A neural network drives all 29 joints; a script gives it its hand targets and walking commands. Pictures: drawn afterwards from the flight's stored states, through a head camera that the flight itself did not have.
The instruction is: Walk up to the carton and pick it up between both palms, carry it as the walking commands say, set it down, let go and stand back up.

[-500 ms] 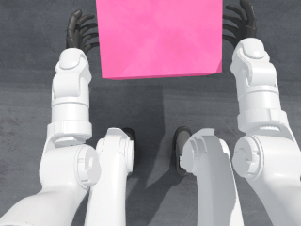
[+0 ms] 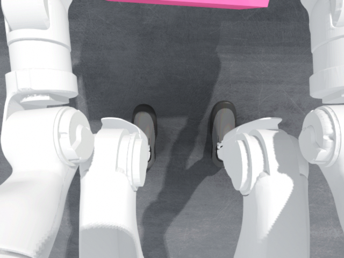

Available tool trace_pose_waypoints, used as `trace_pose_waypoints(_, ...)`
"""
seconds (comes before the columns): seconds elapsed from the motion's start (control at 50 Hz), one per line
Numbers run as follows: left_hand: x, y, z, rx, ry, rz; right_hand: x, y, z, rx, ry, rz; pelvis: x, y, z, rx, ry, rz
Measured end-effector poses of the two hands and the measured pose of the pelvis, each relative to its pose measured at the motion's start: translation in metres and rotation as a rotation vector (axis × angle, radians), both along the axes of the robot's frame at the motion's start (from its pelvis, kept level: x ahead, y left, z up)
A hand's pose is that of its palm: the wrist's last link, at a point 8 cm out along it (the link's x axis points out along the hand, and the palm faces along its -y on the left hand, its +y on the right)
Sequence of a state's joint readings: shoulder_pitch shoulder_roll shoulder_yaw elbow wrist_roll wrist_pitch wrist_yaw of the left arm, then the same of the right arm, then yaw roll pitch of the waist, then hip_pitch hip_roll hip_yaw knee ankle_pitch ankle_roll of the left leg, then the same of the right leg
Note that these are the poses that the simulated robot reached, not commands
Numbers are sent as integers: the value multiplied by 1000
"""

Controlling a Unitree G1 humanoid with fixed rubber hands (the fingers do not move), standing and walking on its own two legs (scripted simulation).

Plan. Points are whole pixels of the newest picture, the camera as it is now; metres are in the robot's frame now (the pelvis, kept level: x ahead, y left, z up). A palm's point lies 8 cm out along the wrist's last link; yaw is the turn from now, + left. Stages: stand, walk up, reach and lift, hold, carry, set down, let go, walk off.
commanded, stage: set down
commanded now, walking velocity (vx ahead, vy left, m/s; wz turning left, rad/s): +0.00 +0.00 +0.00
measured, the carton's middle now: out of the picture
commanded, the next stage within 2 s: none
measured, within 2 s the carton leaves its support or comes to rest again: rests again in 0.78 s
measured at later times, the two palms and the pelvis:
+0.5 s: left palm out of the picture +0.56 +0.19 -0.23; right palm out of the picture +0.56 -0.18 -0.25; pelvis +0.02 +0.00 -0.03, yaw +0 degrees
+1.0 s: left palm out of the picture +0.56 +0.20 -0.24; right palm out of the picture +0.56 -0.18 -0.25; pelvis +0.02 +0.00 -0.04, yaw +0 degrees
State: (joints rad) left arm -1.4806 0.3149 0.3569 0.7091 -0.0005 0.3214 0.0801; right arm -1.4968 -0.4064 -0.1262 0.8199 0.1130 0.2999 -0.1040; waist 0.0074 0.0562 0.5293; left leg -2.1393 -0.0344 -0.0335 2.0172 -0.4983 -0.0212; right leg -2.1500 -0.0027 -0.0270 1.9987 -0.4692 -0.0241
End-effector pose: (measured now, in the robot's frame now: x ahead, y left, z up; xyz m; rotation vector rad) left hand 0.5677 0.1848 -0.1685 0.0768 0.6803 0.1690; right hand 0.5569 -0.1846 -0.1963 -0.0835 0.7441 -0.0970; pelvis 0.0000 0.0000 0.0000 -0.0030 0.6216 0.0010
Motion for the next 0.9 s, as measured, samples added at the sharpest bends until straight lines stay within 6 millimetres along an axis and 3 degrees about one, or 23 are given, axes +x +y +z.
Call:
trace_pose_waypoints(0.24,-13,1,-27,-38,97,1,-9,-1,-19,-8,92,3,4,0,-14,0,-33,0)
trace_pose_waypoints(0.48,-8,6,-55,-11,124,-22,-1,1,-51,4,111,31,16,-2,-29,8,-13,-1)
trace_pose_waypoints(0.9,-5,10,-69,-37,109,-20,6,4,-56,5,88,17,21,2,-41,-4,-23,0)
